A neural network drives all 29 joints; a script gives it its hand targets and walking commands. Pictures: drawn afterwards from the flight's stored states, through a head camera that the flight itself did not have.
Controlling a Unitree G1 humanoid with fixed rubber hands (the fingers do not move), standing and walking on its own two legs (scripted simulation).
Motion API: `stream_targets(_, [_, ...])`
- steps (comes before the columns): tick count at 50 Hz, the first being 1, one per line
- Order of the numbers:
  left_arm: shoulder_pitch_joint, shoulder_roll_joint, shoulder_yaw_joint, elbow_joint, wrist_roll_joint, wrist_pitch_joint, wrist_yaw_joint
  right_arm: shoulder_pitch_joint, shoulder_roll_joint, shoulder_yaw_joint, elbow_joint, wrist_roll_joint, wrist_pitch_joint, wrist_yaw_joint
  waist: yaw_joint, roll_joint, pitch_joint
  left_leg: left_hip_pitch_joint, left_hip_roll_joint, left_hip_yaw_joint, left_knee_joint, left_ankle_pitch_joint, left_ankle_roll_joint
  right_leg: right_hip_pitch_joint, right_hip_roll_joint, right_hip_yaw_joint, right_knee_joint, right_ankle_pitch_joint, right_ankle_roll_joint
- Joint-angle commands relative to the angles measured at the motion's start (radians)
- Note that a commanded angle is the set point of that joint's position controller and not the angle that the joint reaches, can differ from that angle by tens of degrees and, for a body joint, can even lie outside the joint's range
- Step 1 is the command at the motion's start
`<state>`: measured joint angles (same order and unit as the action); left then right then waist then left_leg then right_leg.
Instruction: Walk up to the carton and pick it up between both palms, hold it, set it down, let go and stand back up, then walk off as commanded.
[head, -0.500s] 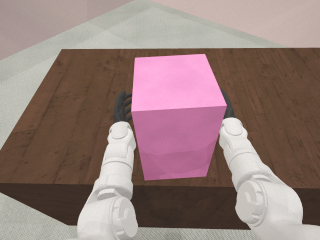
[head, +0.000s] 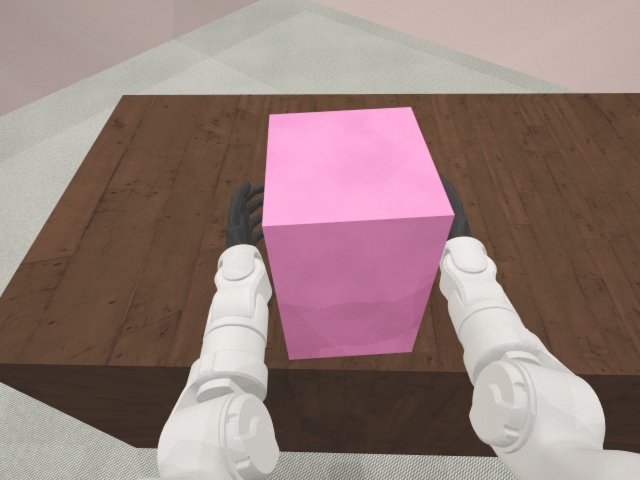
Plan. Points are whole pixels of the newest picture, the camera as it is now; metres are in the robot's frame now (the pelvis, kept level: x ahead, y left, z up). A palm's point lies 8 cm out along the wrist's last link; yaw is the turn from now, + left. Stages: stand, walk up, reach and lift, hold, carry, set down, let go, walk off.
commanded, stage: set down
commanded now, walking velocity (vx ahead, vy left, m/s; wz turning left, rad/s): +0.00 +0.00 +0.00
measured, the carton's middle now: (345, 242) +0.41 +0.03 +0.04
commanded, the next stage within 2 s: none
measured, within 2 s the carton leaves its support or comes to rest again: rests again in 0.46 s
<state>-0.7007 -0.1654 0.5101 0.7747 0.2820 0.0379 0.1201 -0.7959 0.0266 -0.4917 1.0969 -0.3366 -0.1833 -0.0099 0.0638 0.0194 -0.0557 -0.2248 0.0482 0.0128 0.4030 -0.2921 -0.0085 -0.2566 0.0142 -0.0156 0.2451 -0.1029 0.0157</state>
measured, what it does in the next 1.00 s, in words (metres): stands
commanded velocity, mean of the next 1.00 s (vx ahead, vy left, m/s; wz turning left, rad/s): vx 0.00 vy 0.00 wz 0.00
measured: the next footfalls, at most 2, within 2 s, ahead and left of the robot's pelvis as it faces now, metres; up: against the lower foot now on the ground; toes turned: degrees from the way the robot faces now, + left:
none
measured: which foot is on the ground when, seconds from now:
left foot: down 0.00-1.00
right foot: down 0.00-1.00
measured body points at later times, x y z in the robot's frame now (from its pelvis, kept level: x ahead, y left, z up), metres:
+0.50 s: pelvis +0.00 +0.00 +0.00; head +0.04 +0.02 +0.45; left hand +0.40 +0.17 +0.06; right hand +0.43 -0.11 +0.06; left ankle -0.06 +0.11 -0.75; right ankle +0.01 -0.14 -0.75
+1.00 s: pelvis -0.01 +0.00 -0.01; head +0.08 +0.01 +0.43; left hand +0.40 +0.17 +0.01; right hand +0.45 -0.11 +0.04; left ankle -0.06 +0.11 -0.75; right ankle +0.01 -0.14 -0.75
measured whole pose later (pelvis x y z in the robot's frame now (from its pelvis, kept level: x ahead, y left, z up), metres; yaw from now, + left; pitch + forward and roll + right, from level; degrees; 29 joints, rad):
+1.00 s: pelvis -0.01 +0.00 -0.01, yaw +0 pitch +14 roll -2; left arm -0.71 -0.06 0.22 0.88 0.19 -0.05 0.22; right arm -0.84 -0.12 -0.12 1.15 0.08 -0.26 -0.06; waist 0.10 0.00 -0.05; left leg -0.43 0.05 0.01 0.49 -0.29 -0.02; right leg -0.46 0.01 -0.02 0.33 -0.11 0.02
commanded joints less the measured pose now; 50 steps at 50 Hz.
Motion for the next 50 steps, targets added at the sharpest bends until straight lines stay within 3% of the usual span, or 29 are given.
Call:
stream_targets(1, [-0.509, -0.292, -0.145, 0.040, 0.149, -0.043, -0.097, -0.534, 0.339, 0.080, -0.136, -0.071, -0.051, 0.141, 0.013, -0.024, -0.390, -0.095, -0.035, 0.103, -0.048, 0.567, -0.060, 0.370, 0.027, -0.069, 0.105, 0.310, -0.018])
stream_targets(7, [-0.505, -0.294, -0.119, 0.000, 0.166, -0.048, -0.090, -0.513, 0.350, 0.062, -0.138, -0.082, -0.041, 0.142, 0.026, -0.023, -0.348, -0.078, -0.039, 0.102, -0.055, 0.562, -0.053, 0.354, 0.029, -0.069, 0.095, 0.270, -0.015])
stream_targets(8, [-0.504, -0.301, -0.120, 0.000, 0.164, -0.049, -0.091, -0.515, 0.349, 0.049, -0.143, -0.089, -0.043, 0.142, 0.015, -0.028, -0.352, -0.073, -0.039, 0.099, -0.053, 0.565, -0.053, 0.345, 0.030, -0.072, 0.098, 0.268, -0.014])
stream_targets(10, [-0.496, -0.263, -0.110, 0.007, 0.162, -0.049, -0.086, -0.509, 0.322, 0.060, -0.149, -0.078, -0.040, 0.139, 0.030, -0.041, -0.355, -0.094, -0.043, 0.105, -0.054, 0.551, -0.049, 0.366, 0.028, -0.062, 0.097, 0.282, -0.015])
stream_targets(11, [-0.501, -0.288, -0.106, 0.000, 0.168, -0.051, -0.091, -0.508, 0.353, 0.053, -0.144, -0.090, -0.036, 0.138, 0.021, -0.044, -0.328, -0.097, -0.044, 0.100, -0.060, 0.536, -0.043, 0.367, 0.026, -0.063, 0.099, 0.275, -0.010])
stream_targets(17, [-0.483, -0.219, -0.103, -0.006, 0.162, -0.048, -0.074, -0.481, 0.264, 0.040, -0.127, -0.074, -0.031, 0.130, 0.019, -0.013, -0.342, -0.079, -0.044, 0.102, -0.058, 0.545, -0.053, 0.344, 0.028, -0.066, 0.100, 0.253, -0.012])
stream_targets(20, [-0.483, -0.080, -0.110, -0.032, 0.126, -0.056, -0.031, -0.464, 0.090, 0.031, -0.097, -0.021, -0.038, 0.098, 0.025, 0.009, -0.355, -0.061, -0.040, 0.107, -0.035, 0.593, -0.069, 0.322, 0.036, -0.059, 0.104, 0.255, -0.020])
stream_targets(24, [-0.514, 0.090, -0.179, -0.018, 0.018, -0.053, 0.045, -0.526, -0.137, 0.140, -0.059, 0.134, -0.039, 0.038, 0.039, 0.009, -0.399, -0.081, -0.036, 0.102, 0.008, 0.644, -0.084, 0.302, 0.051, -0.038, 0.109, 0.289, -0.045])
stream_targets(32, [-0.581, 0.187, -0.287, 0.046, -0.166, -0.099, 0.105, -0.620, -0.261, 0.335, -0.072, 0.356, -0.020, -0.032, 0.042, -0.036, -0.599, -0.213, -0.043, 0.103, 0.054, 0.585, -0.083, 0.339, 0.058, 0.009, 0.166, 0.436, -0.046])
stream_targets(40, [-0.518, 0.206, -0.344, 0.050, -0.228, -0.159, 0.108, -0.591, -0.320, 0.410, -0.029, 0.419, -0.061, -0.059, 0.047, -0.011, -0.827, -0.220, -0.034, 0.105, 0.133, 0.755, -0.110, 0.335, 0.060, 0.005, 0.226, 0.609, -0.061])
stream_targets(42, [-0.417, 0.188, -0.364, -0.015, -0.231, -0.159, 0.106, -0.504, -0.335, 0.443, -0.054, 0.445, -0.090, -0.060, 0.052, -0.007, -0.841, -0.207, -0.029, 0.092, 0.151, 0.851, -0.114, 0.345, 0.069, -0.001, 0.242, 0.696, -0.067])
stream_targets(45, [-0.365, 0.191, -0.372, -0.072, -0.224, -0.158, 0.101, -0.437, -0.340, 0.462, -0.096, 0.442, -0.116, -0.075, 0.028, -0.030, -0.823, -0.363, -0.053, 0.105, 0.115, 0.758, -0.081, 0.452, 0.044, 0.007, 0.293, 0.794, -0.046])
stream_targets(47, [-0.315, 0.187, -0.378, -0.133, -0.223, -0.158, 0.099, -0.385, -0.352, 0.468, -0.116, 0.456, -0.135, -0.078, 0.023, -0.033, -0.854, -0.357, -0.053, 0.101, 0.103, 0.775, -0.080, 0.497, 0.044, 0.004, 0.299, 0.825, -0.044])
stream_targets(50, [-0.311, 0.199, -0.377, -0.193, -0.229, -0.157, 0.099, -0.385, -0.378, 0.469, -0.135, 0.467, -0.151, -0.079, 0.027, -0.016, -0.828, -0.301, -0.042, 0.091, 0.111, 0.817, -0.083, 0.416, 0.053, -0.008, 0.286, 0.776, -0.047])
